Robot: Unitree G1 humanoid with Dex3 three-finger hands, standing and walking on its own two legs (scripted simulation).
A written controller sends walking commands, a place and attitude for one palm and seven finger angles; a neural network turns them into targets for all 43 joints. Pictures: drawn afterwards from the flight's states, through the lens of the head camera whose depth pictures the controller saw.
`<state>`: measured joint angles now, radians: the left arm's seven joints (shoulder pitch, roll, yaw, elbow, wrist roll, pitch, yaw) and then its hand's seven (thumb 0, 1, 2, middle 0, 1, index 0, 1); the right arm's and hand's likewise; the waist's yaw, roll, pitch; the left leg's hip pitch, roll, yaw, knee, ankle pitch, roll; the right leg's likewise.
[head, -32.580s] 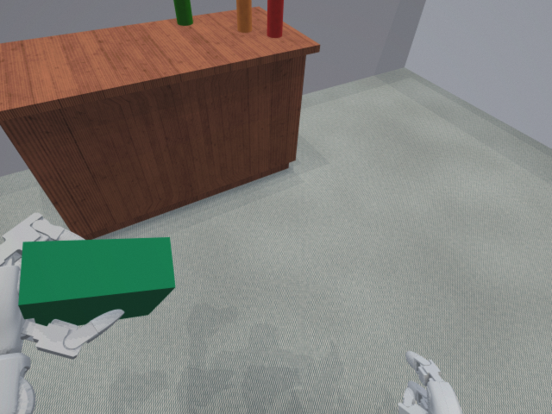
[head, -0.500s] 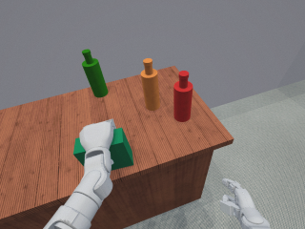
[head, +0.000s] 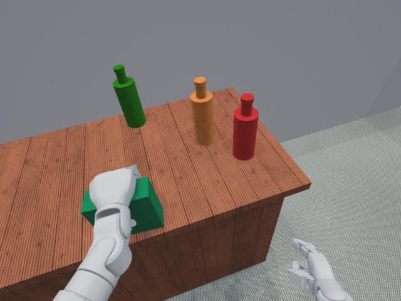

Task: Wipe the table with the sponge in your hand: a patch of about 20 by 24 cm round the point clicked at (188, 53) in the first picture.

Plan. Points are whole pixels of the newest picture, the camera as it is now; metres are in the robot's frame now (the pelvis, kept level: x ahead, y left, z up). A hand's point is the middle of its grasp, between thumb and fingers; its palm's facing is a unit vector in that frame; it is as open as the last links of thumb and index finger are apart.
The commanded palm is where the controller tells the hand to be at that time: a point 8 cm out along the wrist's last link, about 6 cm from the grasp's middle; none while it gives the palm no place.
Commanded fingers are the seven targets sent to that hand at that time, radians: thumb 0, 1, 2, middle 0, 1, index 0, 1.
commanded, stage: wipe forward along the middle lane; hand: left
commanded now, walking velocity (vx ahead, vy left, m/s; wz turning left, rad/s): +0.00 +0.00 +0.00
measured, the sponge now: (129, 214) +0.29 +0.22 -0.01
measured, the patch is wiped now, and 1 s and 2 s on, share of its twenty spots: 1.00 1.00 1.00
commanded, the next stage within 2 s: slide back across to the first lane in 1.62 s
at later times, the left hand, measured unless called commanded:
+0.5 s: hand (118, 191) +0.32 +0.25 +0.04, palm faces -0.06 -0.03 -1.00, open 9.9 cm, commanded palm +0.31 +0.25 +0.07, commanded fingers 0.00 0.10 1.30 -1.20 -1.60 -1.20 -1.60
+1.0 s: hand (114, 172) +0.37 +0.28 +0.04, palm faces -0.09 +0.00 -1.00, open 9.9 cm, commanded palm +0.36 +0.29 +0.07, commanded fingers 0.00 0.10 1.30 -1.20 -1.60 -1.20 -1.60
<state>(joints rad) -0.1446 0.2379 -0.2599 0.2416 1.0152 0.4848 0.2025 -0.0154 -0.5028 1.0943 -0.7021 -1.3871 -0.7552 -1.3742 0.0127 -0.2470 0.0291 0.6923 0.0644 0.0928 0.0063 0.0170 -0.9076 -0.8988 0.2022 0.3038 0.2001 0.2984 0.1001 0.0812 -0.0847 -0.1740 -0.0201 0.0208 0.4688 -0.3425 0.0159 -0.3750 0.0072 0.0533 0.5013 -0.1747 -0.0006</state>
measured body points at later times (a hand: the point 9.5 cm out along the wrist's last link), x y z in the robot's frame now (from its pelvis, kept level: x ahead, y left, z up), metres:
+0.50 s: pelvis -0.01 -0.02 +0.00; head +0.02 -0.06 +0.44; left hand +0.32 +0.24 +0.09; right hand +0.20 -0.25 -0.12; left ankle -0.06 +0.11 -0.74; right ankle +0.05 -0.12 -0.74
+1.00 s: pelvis -0.03 -0.02 -0.01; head +0.03 -0.06 +0.43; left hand +0.38 +0.27 +0.09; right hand +0.08 -0.30 -0.15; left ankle -0.06 +0.11 -0.74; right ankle +0.05 -0.12 -0.74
